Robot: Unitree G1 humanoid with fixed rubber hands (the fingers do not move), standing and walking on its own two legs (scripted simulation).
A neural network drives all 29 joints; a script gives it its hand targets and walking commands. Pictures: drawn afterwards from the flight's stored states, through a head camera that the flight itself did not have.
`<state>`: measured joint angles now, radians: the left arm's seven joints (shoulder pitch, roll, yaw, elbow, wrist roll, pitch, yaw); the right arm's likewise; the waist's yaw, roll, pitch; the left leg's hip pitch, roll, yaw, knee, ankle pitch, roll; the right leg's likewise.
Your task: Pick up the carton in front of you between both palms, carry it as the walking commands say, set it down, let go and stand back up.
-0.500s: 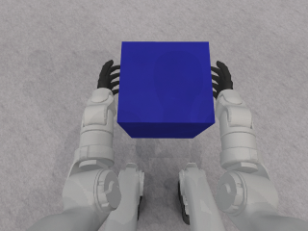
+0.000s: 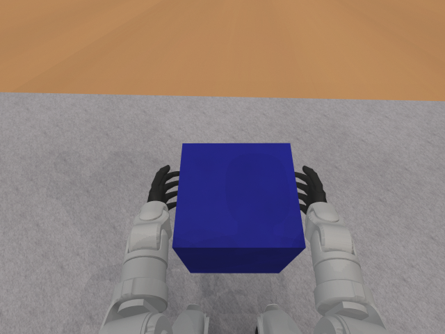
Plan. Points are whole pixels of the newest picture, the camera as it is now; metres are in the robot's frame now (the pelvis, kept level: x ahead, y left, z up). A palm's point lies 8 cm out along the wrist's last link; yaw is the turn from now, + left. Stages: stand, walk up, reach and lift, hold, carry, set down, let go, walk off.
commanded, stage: reach and lift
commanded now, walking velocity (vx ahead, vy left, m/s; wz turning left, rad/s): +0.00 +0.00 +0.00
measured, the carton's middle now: (235, 214) +0.37 +0.00 -0.09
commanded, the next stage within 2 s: hold in 1.38 s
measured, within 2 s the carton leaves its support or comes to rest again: neither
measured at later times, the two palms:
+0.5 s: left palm (136, 201) +0.31 +0.15 +0.09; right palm (339, 201) +0.31 -0.15 +0.09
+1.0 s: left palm (136, 194) +0.32 +0.15 +0.10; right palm (340, 194) +0.32 -0.15 +0.10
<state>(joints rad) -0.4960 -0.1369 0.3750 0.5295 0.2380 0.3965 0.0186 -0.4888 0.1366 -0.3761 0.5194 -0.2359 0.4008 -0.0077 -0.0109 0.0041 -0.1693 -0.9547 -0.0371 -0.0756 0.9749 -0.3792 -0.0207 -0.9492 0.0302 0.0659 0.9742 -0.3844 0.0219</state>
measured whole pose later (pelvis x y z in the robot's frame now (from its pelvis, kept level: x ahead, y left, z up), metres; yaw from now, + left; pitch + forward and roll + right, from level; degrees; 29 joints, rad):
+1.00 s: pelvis +0.03 +0.00 +0.07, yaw +0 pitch -5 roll +0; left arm -0.30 -0.16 0.27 0.32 0.29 0.64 -0.02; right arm -0.29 0.16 -0.26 0.31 -0.29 0.64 0.02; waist 0.00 0.00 0.04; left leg -0.12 -0.01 -0.08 0.41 -0.21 -0.01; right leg -0.12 0.01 0.07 0.41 -0.21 0.01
